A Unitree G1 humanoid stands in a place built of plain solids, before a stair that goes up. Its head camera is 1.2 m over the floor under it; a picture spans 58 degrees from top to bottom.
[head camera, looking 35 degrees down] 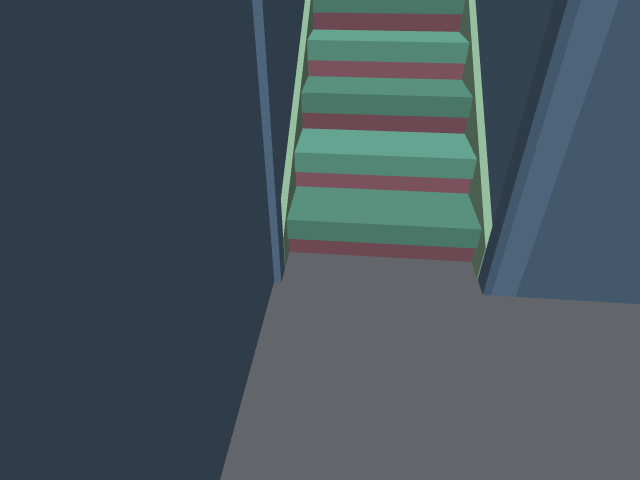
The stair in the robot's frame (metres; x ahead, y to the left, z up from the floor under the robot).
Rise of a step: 0.19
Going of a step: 0.29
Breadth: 0.83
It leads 5 degrees to the right of straight ahead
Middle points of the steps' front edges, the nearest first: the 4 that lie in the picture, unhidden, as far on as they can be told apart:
1.56 -0.27 0.19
1.84 -0.29 0.38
2.13 -0.32 0.57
2.42 -0.35 0.76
